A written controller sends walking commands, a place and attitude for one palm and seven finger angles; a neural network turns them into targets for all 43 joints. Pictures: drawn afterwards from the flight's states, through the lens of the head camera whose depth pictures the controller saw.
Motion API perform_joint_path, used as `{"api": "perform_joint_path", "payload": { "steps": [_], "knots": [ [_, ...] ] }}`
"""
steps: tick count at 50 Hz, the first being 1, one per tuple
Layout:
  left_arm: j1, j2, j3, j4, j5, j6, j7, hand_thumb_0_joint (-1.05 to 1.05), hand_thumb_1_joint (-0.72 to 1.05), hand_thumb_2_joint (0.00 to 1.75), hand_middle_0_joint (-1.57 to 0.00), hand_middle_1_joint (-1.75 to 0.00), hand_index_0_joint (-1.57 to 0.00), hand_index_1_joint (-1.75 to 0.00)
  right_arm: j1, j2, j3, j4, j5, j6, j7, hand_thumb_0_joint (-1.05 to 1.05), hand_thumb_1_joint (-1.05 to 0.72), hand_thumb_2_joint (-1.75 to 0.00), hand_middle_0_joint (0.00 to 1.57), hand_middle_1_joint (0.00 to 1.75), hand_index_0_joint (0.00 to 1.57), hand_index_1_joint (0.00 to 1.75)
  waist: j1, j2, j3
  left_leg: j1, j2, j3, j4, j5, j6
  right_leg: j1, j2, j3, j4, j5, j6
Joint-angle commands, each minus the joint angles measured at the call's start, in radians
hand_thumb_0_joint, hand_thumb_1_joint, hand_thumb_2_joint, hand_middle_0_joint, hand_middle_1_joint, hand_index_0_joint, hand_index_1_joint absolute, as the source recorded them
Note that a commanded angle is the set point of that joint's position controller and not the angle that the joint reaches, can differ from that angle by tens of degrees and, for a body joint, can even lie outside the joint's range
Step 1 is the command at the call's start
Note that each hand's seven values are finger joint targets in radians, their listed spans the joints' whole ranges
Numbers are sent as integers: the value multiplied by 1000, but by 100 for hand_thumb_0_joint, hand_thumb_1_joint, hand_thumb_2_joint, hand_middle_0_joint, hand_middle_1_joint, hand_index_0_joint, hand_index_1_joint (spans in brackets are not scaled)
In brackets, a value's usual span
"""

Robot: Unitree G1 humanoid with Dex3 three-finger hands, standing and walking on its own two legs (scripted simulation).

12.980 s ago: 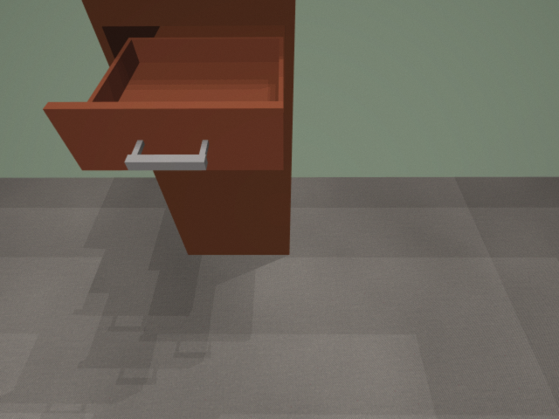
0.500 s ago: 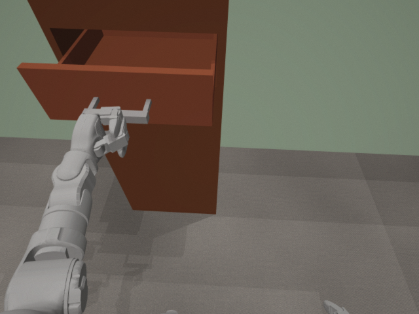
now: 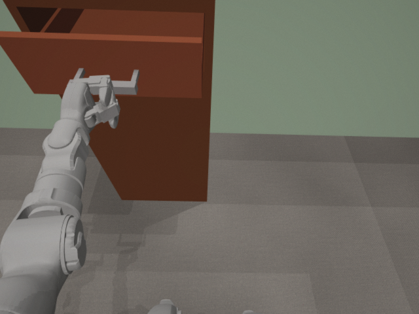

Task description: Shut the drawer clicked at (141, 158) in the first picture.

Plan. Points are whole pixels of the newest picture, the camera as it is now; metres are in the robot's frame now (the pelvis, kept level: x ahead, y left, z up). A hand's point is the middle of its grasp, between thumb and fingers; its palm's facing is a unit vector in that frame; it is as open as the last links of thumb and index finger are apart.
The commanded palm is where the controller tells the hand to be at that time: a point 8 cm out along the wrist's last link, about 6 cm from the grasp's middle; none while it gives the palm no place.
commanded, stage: push the drawer shut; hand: left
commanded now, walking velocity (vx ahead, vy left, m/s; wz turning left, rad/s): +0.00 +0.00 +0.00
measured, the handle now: (106, 80) +0.54 +0.21 +0.13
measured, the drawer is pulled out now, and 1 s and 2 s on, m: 0.11 0.00 0.00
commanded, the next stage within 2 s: pull the fist back off the drawer in 1.20 s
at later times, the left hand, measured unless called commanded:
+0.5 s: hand (122, 86) +0.52 +0.17 +0.13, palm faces -0.03 -1.00 -0.03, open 3.3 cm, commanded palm +0.53 +0.21 +0.13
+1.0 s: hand (124, 68) +0.58 +0.17 +0.13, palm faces -0.04 -1.00 -0.02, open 3.2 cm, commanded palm +0.60 +0.21 +0.13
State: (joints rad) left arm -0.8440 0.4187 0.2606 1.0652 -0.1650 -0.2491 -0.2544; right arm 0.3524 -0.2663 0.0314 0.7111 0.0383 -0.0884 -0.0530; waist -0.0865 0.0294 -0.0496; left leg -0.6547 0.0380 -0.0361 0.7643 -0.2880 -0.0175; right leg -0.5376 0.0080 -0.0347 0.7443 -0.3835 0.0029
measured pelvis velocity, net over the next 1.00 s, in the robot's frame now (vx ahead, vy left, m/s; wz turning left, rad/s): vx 0.01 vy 0.01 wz -0.03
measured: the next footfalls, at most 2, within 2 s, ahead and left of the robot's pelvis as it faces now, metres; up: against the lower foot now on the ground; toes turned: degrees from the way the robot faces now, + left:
none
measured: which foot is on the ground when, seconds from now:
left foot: down 0.00-1.00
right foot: down 0.00-1.00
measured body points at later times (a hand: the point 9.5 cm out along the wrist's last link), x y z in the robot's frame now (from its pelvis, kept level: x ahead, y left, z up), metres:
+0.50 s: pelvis +0.00 +0.00 -0.01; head +0.09 +0.01 +0.43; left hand +0.52 +0.22 +0.13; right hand -0.01 -0.27 -0.12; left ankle +0.05 +0.13 -0.71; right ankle -0.01 -0.12 -0.71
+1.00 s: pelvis +0.01 +0.01 -0.01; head +0.14 +0.03 +0.42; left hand +0.57 +0.23 +0.13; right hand -0.05 -0.25 -0.11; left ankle +0.05 +0.13 -0.71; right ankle -0.01 -0.12 -0.71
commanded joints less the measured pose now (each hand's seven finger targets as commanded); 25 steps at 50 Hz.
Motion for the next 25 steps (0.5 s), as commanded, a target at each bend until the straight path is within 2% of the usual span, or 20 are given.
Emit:
{"api": "perform_joint_path", "payload": {
  "steps": [1, 6, 7, 8, 11, 12, 13, 14, 15, 16, 17, 18, 19, 20, 21, 25],
  "knots": [
    [-635, 191, 25, -210, -4, -73, 12, 0, 90, 90, -140, -160, -140, -160, 99, -157, -55, -70, -1, -29, -12, 0, -90, -90, 20, 30, 20, 30, -90, 21, -341, 348, -19, -5, -66, 55, 54, -78, 41, 12, -131, 134, -10],
    [-697, 218, 28, -188, 16, -74, 18, 0, 90, 90, -140, -160, -140, -160, 122, -161, -57, -64, -5, -22, -11, 0, -90, -90, 20, 30, 20, 30, -104, 69, -358, 337, -17, -4, -56, 46, 54, -104, 40, 16, -123, 123, -10],
    [-701, 219, 32, -170, 17, -72, 21, 0, 90, 90, -140, -160, -140, -160, 127, -161, -57, -62, -6, -22, -10, 0, -90, -90, 20, 30, 20, 30, -107, 63, -359, 338, -16, -5, -54, 46, 53, -113, 40, 16, -124, 121, -8],
    [-701, 247, 52, -154, 22, -71, 24, 0, 90, 90, -140, -160, -140, -160, 135, -164, -58, -56, -7, -20, -11, 0, -90, -90, 20, 30, 20, 30, -108, 56, -357, 330, -13, -5, -52, 47, 54, -115, 40, 16, -125, 121, -7],
    [-742, 230, 33, -148, 29, -76, 28, 0, 90, 90, -140, -160, -140, -160, 148, -165, -57, -53, -11, -19, -9, 0, -90, -90, 20, 30, 20, 30, -121, 73, -364, 327, -14, -6, -45, 43, 55, -127, 42, 17, -122, 115, -8],
    [-752, 249, 46, -146, 33, -79, 31, 0, 90, 90, -140, -160, -140, -160, 154, -165, -58, -52, -12, -19, -8, 0, -90, -90, 20, 30, 20, 30, -116, 90, -382, 332, -12, -8, -44, 47, 52, -132, 41, 17, -118, 115, -8],
    [-752, 261, 56, -138, 36, -77, 34, 0, 90, 90, -140, -160, -140, -160, 160, -168, -57, -54, -14, -17, -6, 0, -90, -90, 20, 30, 20, 30, -117, 80, -395, 329, -14, -7, -39, 51, 54, -130, 42, 19, -118, 118, -7],
    [-760, 247, 37, -119, 39, -75, 31, 0, 90, 90, -140, -160, -140, -160, 162, -166, -57, -48, -13, -17, -7, 0, -90, -90, 20, 30, 20, 30, -129, 70, -375, 321, -11, -7, -39, 46, 54, -139, 43, 18, -120, 115, -6],
    [-766, 252, 42, -106, 41, -73, 33, 0, 90, 90, -140, -160, -140, -160, 166, -168, -57, -47, -15, -15, -7, 0, -90, -90, 20, 30, 20, 30, -131, 56, -363, 301, -11, -4, -38, 33, 55, -140, 43, 19, -122, 107, -4],
    [-778, 278, 60, -107, 46, -76, 36, 0, 90, 90, -140, -160, -140, -160, 173, -173, -58, -45, -18, -14, -8, 0, -90, -90, 20, 30, 20, 30, -130, 65, -379, 302, -12, -5, -31, 46, 57, -137, 43, 21, -117, 117, -6],
    [-793, 267, 48, -106, 47, -74, 35, 0, 90, 90, -140, -160, -140, -160, 176, -172, -57, -45, -17, -14, -7, 0, -90, -90, 20, 30, 20, 30, -139, 64, -393, 308, -11, -3, -31, 50, 57, -137, 43, 22, -119, 122, -2],
    [-793, 303, 74, -89, 50, -73, 37, 0, 90, 90, -140, -160, -140, -160, 181, -175, -58, -43, -18, -13, -7, 0, -90, -90, 20, 30, 20, 30, -132, 70, -393, 296, -11, -3, -28, 44, 56, -136, 42, 24, -119, 116, -3],
    [-797, 313, 74, -77, 56, -71, 37, 0, 90, 90, -140, -160, -140, -160, 184, -176, -55, -45, -18, -10, -7, 0, -90, -90, 20, 30, 20, 30, -134, 82, -387, 287, -10, -1, -28, 35, 56, -142, 42, 25, -118, 107, -4],
    [-820, 293, 55, -89, 54, -72, 35, 0, 90, 90, -140, -160, -140, -160, 184, -174, -54, -44, -18, -12, -6, 0, -90, -90, 20, 30, 20, 30, -144, 94, -383, 293, -10, -1, -27, 38, 57, -151, 43, 25, -119, 110, -3],
    [-822, 315, 79, -80, 55, -75, 37, 0, 90, 90, -140, -160, -140, -160, 195, -176, -56, -40, -22, -10, -6, 0, -90, -90, 20, 30, 20, 30, -143, 67, -394, 289, -9, -4, -20, 53, 59, -142, 46, 23, -115, 123, -4],
    [-844, 335, 79, -44, 64, -66, 33, 0, 90, 90, -140, -160, -140, -160, 209, -181, -55, -38, -23, -4, -7, 0, -90, -90, 20, 30, 20, 30, -154, 93, -394, 281, -6, -2, -13, 62, 56, -164, 45, 24, -112, 126, -1]
  ]
}}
